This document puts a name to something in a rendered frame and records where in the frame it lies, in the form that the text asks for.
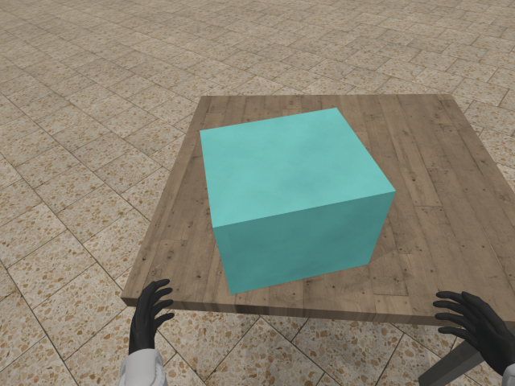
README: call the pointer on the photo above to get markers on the right robot hand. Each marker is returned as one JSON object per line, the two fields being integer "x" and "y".
{"x": 485, "y": 330}

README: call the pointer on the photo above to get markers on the table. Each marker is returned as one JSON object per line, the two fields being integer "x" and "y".
{"x": 450, "y": 226}

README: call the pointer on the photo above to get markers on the left robot hand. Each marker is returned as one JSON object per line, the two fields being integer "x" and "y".
{"x": 144, "y": 325}

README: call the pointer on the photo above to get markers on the robot left forearm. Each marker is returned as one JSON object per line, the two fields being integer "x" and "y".
{"x": 143, "y": 368}

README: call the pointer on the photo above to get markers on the carton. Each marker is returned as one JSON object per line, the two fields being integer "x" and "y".
{"x": 292, "y": 197}

